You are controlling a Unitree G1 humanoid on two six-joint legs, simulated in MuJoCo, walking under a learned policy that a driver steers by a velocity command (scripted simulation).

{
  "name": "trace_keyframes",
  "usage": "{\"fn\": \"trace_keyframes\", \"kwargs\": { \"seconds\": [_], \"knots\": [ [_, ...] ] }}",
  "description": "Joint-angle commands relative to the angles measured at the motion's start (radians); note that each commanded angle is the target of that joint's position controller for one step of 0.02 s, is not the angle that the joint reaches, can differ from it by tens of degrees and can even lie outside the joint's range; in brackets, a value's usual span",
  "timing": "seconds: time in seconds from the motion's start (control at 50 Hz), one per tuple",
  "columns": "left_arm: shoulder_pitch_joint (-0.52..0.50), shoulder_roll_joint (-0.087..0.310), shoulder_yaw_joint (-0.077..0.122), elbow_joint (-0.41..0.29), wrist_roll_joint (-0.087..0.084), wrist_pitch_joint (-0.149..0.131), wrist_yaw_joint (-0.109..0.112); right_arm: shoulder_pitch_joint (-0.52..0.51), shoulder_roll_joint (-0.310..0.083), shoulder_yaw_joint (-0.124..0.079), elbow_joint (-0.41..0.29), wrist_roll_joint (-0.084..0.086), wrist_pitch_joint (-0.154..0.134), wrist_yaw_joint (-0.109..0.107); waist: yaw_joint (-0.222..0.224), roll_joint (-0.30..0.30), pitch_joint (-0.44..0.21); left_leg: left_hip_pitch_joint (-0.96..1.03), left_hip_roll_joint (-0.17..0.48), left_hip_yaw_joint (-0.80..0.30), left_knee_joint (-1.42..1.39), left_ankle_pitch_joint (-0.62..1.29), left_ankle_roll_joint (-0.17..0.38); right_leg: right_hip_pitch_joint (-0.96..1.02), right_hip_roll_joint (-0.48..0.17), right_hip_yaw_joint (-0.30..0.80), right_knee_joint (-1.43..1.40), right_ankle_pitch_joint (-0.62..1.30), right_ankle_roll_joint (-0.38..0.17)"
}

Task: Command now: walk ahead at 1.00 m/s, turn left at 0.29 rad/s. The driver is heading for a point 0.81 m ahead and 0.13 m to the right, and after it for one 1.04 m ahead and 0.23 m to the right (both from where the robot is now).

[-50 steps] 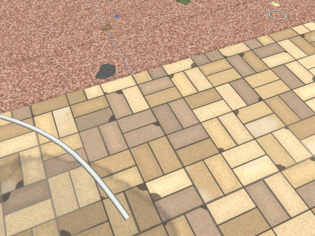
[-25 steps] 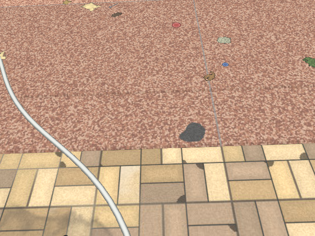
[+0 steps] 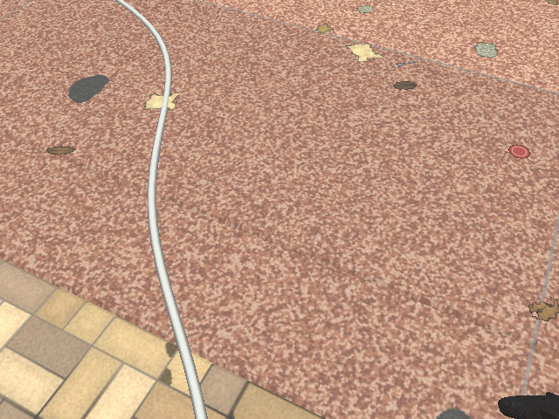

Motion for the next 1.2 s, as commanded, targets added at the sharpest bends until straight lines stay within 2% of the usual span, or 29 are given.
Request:
{"fn": "trace_keyframes", "kwargs": {
  "seconds": [0.02, 0.08, 0.12, 0.16, 0.18, 0.2, 0.22, 0.26, 0.3, 0.36, 0.44, 0.52, 0.58, 0.62, 0.64, 0.66, 0.68, 0.7, 0.72, 0.78, 0.86, 0.94, 0.98, 1.02, 1.04, 1.06, 1.08, 1.12, 1.2],
  "knots": [
    [-0.105, 0.086, 0.003, -0.076, -0.014, -0.033, -0.006, -0.109, -0.011, 0.026, -0.113, 0.004, -0.013, 0.025, -0.071, -0.108, 0.123, 0.047, 0.029, 0.064, -0.270, 0.158, -0.004, -0.138, -0.206, 0.101, -0.300, 0.256, -0.139],
    [-0.041, 0.134, 0.007, -0.039, -0.021, -0.030, -0.010, -0.157, -0.002, 0.037, -0.117, 0.009, -0.018, 0.029, -0.063, -0.106, 0.138, 0.208, 0.006, 0.157, -0.415, 0.210, 0.038, -0.077, -0.226, 0.031, -0.334, 0.569, -0.140],
    [-0.003, 0.183, 0.013, -0.017, -0.018, -0.021, 0.000, -0.106, -0.033, 0.027, -0.096, -0.003, -0.019, 0.008, -0.099, -0.153, 0.062, 0.297, -0.062, 0.204, -0.449, 0.114, 0.068, 0.076, -0.241, -0.011, -0.153, 1.079, -0.128],
    [-0.024, 0.220, 0.018, -0.013, -0.015, 0.007, 0.019, 0.219, -0.089, -0.005, 0.007, -0.005, -0.019, -0.020, -0.265, -0.184, -0.122, 0.648, -0.108, 0.188, -0.512, 0.038, 0.105, 0.055, -0.241, -0.039, 0.286, 1.245, -0.106],
    [-0.022, 0.178, 0.006, -0.030, -0.018, 0.012, 0.020, 0.379, -0.152, -0.032, 0.056, -0.023, -0.019, -0.039, -0.322, -0.149, -0.212, 0.928, 0.014, 0.050, -0.505, -0.059, 0.120, -0.165, -0.199, -0.013, 0.606, 0.952, -0.100],
    [0.067, -0.004, -0.028, -0.079, -0.026, 0.011, -0.001, 0.379, -0.241, -0.055, 0.058, -0.042, -0.024, -0.055, -0.191, 0.149, -0.327, 1.187, 0.341, -0.415, -0.567, -0.322, 0.153, -0.525, -0.039, 0.028, 1.004, -0.138, -0.085],
    [0.020, 0.087, -0.010, -0.108, -0.044, 0.007, 0.009, 0.394, -0.230, -0.060, 0.039, -0.012, -0.021, -0.057, -0.226, 0.104, -0.433, 1.179, 0.422, -0.735, -0.742, -0.380, 0.165, -0.635, 0.004, 0.186, 1.165, -0.160, -0.114],
    [-0.124, 0.078, -0.012, -0.126, -0.039, 0.007, 0.006, 0.272, -0.113, -0.041, 0.080, 0.001, -0.039, -0.058, -0.151, -0.027, -0.065, 0.832, 0.324, -0.400, -0.805, -0.175, 0.127, -0.687, -0.095, 0.167, 1.056, 0.040, -0.115],
    [-0.079, 0.041, -0.016, -0.090, -0.020, 0.039, -0.013, 0.226, -0.052, -0.026, 0.097, 0.006, -0.058, -0.058, -0.070, -0.028, 0.011, 0.627, 0.251, -0.208, -0.876, -0.059, 0.077, -0.576, -0.138, 0.176, 0.982, 0.071, -0.097],
    [-0.144, 0.007, -0.014, -0.100, -0.008, 0.084, -0.036, 0.253, -0.010, -0.018, 0.142, 0.036, -0.090, -0.051, -0.041, -0.002, 0.090, 0.562, 0.218, -0.037, -0.959, 0.079, 0.034, -0.620, -0.168, 0.166, 0.921, 0.103, -0.081],
    [-0.342, -0.017, -0.028, -0.174, -0.021, 0.082, -0.051, 0.278, 0.008, -0.010, 0.171, 0.032, -0.107, -0.047, -0.055, 0.006, 0.149, 0.555, 0.119, 0.239, -0.987, 0.475, -0.040, -0.656, -0.123, 0.050, 0.727, 0.325, -0.092],
    [-0.444, -0.007, -0.043, -0.214, -0.019, 0.071, -0.074, 0.319, -0.057, -0.012, 0.188, 0.040, -0.110, -0.076, -0.053, -0.016, 0.134, 0.658, 0.129, 0.349, -0.950, 0.927, -0.094, -0.499, -0.024, -0.103, 0.427, 0.460, -0.150],
    [-0.219, 0.083, -0.015, -0.154, -0.016, 0.080, -0.066, 0.287, -0.155, -0.037, 0.165, 0.028, -0.075, -0.117, 0.086, 0.062, -0.024, 0.763, 0.188, 0.339, -0.622, 1.372, -0.112, -0.225, 0.086, -0.131, 0.399, 0.337, -0.191],
    [0.190, 0.179, 0.041, -0.039, -0.018, 0.086, -0.035, 0.156, -0.192, -0.054, 0.125, 0.012, -0.038, -0.116, 0.288, 0.019, -0.159, 0.558, 0.178, 0.304, 0.024, 1.148, -0.090, 0.183, 0.068, 0.010, 0.339, 0.194, -0.283],
    [0.128, 0.207, 0.066, -0.036, -0.057, 0.096, -0.014, 0.088, -0.084, -0.033, 0.115, 0.006, -0.043, -0.088, 0.237, -0.216, -0.064, 0.278, -0.051, 0.282, 0.451, 0.018, -0.082, 0.258, 0.012, 0.143, 0.276, 0.182, -0.308],
    [0.000, 0.330, 0.082, -0.079, -0.012, 0.105, -0.014, 0.242, 0.004, 0.000, -0.006, 0.023, -0.066, -0.080, 0.016, -0.353, -0.185, -0.106, -0.097, 0.101, 0.731, -0.312, -0.141, 0.482, -0.198, 0.659, 0.225, 0.280, -0.525],
    [-0.033, 0.303, 0.088, -0.130, -0.012, 0.108, -0.004, 0.208, -0.031, 0.016, -0.036, 0.016, -0.094, -0.077, 0.062, -0.182, -0.278, -0.217, -0.056, -0.042, 0.688, -0.267, -0.118, 0.520, -0.292, 0.941, -0.016, -0.082, -0.578],
    [-0.057, 0.199, 0.067, -0.117, -0.008, 0.103, 0.011, 0.151, -0.068, 0.015, -0.029, 0.011, -0.109, -0.071, 0.022, 0.003, -0.085, -0.212, 0.006, -0.053, 0.531, -0.186, -0.098, 0.310, -0.274, 0.910, -0.114, -0.191, -0.497],
    [-0.090, 0.153, 0.053, -0.101, -0.008, 0.094, 0.013, 0.120, -0.064, 0.014, -0.036, 0.003, -0.105, -0.068, -0.040, 0.067, 0.009, -0.136, 0.050, -0.044, 0.395, -0.159, -0.101, 0.121, -0.232, 0.812, -0.122, -0.135, -0.440],
    [-0.138, 0.138, 0.036, -0.113, -0.020, 0.047, 0.015, 0.126, -0.037, 0.031, -0.035, -0.034, -0.031, -0.065, -0.122, 0.067, 0.102, 0.054, 0.112, -0.011, 0.181, -0.189, -0.147, -0.241, -0.099, 0.584, -0.140, 0.050, -0.389],
    [-0.138, 0.164, 0.052, -0.133, -0.027, 0.023, 0.003, -0.087, 0.015, 0.059, -0.130, 0.001, -0.023, -0.042, -0.056, -0.024, 0.123, 0.225, 0.105, 0.068, -0.259, 0.119, -0.167, -0.391, 0.019, 0.437, -0.170, 0.212, -0.323],
    [-0.080, 0.187, 0.071, -0.132, -0.037, 0.029, -0.009, -0.153, -0.007, 0.053, -0.157, 0.026, -0.031, -0.046, 0.020, -0.097, 0.055, 0.301, 0.038, 0.072, -0.495, 0.279, -0.139, -0.187, -0.009, 0.470, -0.085, 0.442, -0.254],
    [-0.052, 0.192, 0.074, -0.118, -0.033, 0.036, 0.004, -0.092, -0.041, 0.038, -0.134, 0.007, -0.043, -0.060, 0.011, -0.086, 0.019, 0.353, -0.014, 0.084, -0.595, 0.241, -0.114, -0.040, -0.011, 0.458, 0.068, 0.717, -0.201],
    [-0.084, 0.217, 0.077, -0.119, -0.037, 0.031, 0.009, 0.147, -0.096, 0.009, -0.070, -0.003, -0.069, -0.082, -0.115, -0.095, -0.110, 0.590, -0.013, 0.085, -0.667, 0.308, -0.078, -0.005, 0.019, 0.422, 0.401, 0.872, -0.126],
    [-0.117, 0.149, 0.059, -0.146, -0.042, 0.023, 0.009, 0.331, -0.149, -0.009, -0.033, -0.017, -0.083, -0.092, -0.191, -0.077, -0.221, 0.830, 0.133, -0.016, -0.603, 0.348, -0.045, -0.148, 0.050, 0.385, 0.650, 0.607, -0.100],
    [0.030, -0.006, 0.023, -0.181, -0.082, 0.024, 0.023, 0.383, -0.235, -0.033, -0.026, -0.046, -0.079, -0.084, -0.111, 0.256, -0.410, 1.179, 0.538, -0.462, -0.523, 0.872, 0.122, -0.476, 0.201, 0.243, 1.039, -0.322, -0.047],
    [0.029, 0.103, 0.025, -0.174, -0.037, 0.043, 0.035, 0.369, -0.218, -0.050, -0.029, -0.004, -0.060, -0.069, -0.129, 0.176, -0.513, 1.169, 0.508, -0.615, -0.548, 0.782, 0.175, -0.562, 0.133, 0.230, 1.161, -0.274, -0.058],
    [-0.164, 0.110, 0.026, -0.185, -0.014, 0.054, 0.022, 0.239, -0.035, -0.004, -0.024, 0.009, -0.055, -0.061, -0.125, 0.034, -0.221, 0.895, 0.353, -0.297, -0.618, 0.757, 0.100, -0.609, 0.056, 0.203, 1.036, -0.126, -0.040],
    [-0.198, 0.039, 0.007, -0.215, 0.007, 0.097, -0.017, 0.276, -0.049, -0.009, 0.059, 0.034, -0.067, -0.061, -0.065, 0.059, -0.081, 0.639, 0.277, -0.131, -0.718, 0.854, 0.086, -0.532, 0.046, 0.207, 0.852, -0.123, -0.018]
  ]
}}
